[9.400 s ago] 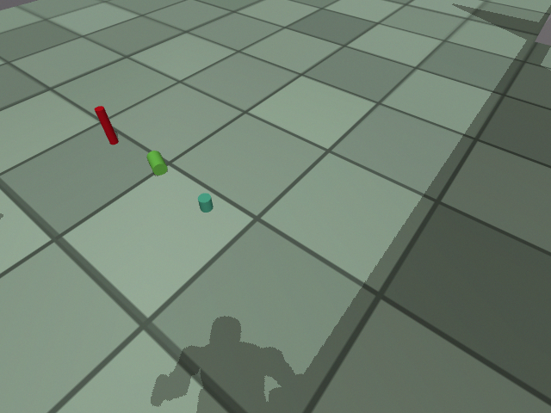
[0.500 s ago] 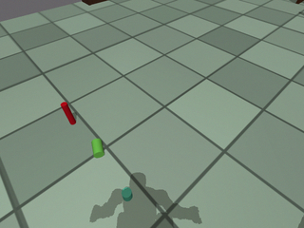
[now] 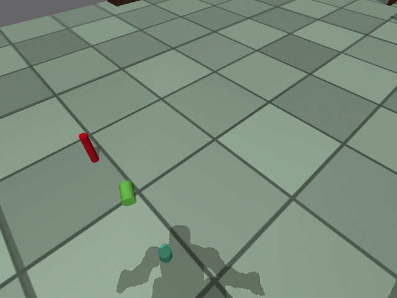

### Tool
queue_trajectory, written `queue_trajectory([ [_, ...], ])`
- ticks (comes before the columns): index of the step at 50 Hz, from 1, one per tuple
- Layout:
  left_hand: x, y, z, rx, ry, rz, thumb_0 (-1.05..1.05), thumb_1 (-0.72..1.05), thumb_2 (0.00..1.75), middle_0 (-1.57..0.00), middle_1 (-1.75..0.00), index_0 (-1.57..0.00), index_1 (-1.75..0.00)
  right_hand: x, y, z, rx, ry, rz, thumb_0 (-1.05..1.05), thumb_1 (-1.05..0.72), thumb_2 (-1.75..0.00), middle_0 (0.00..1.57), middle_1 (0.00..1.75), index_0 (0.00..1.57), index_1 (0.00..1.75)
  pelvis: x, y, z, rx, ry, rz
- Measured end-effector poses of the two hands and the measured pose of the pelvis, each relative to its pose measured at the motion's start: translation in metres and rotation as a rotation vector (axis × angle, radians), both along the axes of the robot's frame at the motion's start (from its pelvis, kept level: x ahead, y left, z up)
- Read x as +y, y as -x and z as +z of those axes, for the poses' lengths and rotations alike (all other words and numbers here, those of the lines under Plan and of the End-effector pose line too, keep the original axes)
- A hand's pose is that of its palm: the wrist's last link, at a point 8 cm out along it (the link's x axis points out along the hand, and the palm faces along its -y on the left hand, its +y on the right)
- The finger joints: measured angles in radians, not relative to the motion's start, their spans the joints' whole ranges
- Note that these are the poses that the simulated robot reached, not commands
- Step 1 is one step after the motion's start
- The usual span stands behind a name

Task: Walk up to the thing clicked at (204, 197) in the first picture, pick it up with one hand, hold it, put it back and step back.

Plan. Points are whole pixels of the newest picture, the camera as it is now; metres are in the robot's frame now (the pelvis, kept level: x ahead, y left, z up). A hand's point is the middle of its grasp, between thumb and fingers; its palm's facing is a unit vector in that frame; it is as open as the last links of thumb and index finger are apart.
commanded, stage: stand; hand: left
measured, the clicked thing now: (165, 253) +0.46 +0.18 -0.75
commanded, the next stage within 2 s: walk up in 0.38 s
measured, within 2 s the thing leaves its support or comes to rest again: neither
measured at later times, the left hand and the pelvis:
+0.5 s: hand out of the picture +0.08 +0.26 -0.15, palm faces -0.02 -0.94 -0.35, open 7.3 cm; pelvis +0.01 +0.00 +0.00, yaw +0 degrees
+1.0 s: hand out of the picture +0.11 +0.26 -0.16, palm faces +0.00 -0.93 -0.36, open 7.3 cm; pelvis +0.03 +0.01 -0.01, yaw +0 degrees
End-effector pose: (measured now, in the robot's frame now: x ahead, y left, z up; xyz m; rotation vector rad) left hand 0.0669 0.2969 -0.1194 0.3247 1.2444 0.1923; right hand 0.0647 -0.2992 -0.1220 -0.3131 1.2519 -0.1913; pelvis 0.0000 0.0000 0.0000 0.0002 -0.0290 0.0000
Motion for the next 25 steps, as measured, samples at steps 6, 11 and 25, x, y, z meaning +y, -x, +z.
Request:
queue_trajectory([
  [6,0.000,0.000,0.000,0.003,0.000,-0.001,0.01,0.91,0.90,-0.21,-0.30,-0.21,-0.30,0.001,0.000,0.000,0.003,0.000,0.003,0.00,-0.91,-0.90,0.20,0.30,0.21,0.30,0.000,-0.001,0.000,0.003,0.000,-0.001],
  [11,0.001,-0.001,0.001,0.007,-0.003,-0.001,0.01,0.91,0.90,-0.21,-0.30,-0.21,-0.30,0.002,-0.001,-0.001,0.005,-0.003,0.004,0.00,-0.91,-0.90,0.20,0.30,0.21,0.30,0.001,-0.003,0.000,0.005,-0.002,-0.001],
  [25,0.004,-0.011,0.002,-0.028,-0.008,0.008,0.01,0.91,0.90,-0.21,-0.30,-0.21,-0.30,0.002,-0.012,-0.002,-0.015,-0.005,0.003,0.00,-0.91,-0.90,0.20,0.30,0.21,0.30,0.002,-0.012,-0.002,-0.004,-0.001,0.001],
])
